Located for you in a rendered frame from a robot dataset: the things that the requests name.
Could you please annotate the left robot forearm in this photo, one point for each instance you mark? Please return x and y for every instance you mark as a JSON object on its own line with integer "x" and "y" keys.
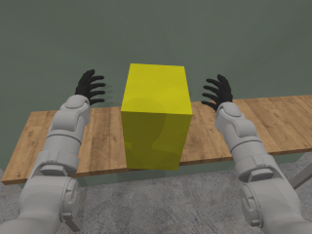
{"x": 59, "y": 156}

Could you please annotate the robot right upper arm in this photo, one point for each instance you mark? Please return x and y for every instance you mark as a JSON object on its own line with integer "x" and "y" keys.
{"x": 271, "y": 205}

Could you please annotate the robot right hand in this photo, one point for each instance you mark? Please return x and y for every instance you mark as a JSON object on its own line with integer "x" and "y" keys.
{"x": 223, "y": 93}

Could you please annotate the robot left upper arm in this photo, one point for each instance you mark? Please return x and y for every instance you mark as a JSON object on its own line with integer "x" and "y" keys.
{"x": 47, "y": 202}

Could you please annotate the table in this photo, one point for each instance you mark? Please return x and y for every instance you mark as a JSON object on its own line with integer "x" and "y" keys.
{"x": 284, "y": 125}

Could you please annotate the right robot forearm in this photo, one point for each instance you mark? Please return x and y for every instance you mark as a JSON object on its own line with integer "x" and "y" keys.
{"x": 252, "y": 162}

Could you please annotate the robot left hand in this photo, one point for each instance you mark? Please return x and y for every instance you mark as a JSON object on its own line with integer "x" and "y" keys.
{"x": 84, "y": 87}

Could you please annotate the carton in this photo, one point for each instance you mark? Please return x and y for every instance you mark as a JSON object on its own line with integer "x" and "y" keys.
{"x": 156, "y": 114}

